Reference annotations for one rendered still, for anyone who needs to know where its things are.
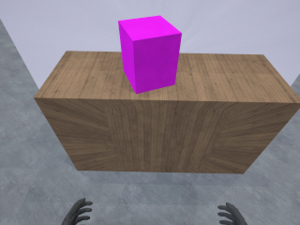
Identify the carton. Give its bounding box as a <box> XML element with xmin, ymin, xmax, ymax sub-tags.
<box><xmin>118</xmin><ymin>15</ymin><xmax>182</xmax><ymax>94</ymax></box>

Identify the robot left hand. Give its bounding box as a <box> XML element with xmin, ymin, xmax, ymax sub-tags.
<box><xmin>61</xmin><ymin>198</ymin><xmax>93</xmax><ymax>225</ymax></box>

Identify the robot right hand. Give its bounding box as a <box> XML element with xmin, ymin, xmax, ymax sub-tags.
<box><xmin>217</xmin><ymin>202</ymin><xmax>247</xmax><ymax>225</ymax></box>

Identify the pedestal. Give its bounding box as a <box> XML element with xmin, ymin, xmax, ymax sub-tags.
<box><xmin>34</xmin><ymin>51</ymin><xmax>300</xmax><ymax>174</ymax></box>

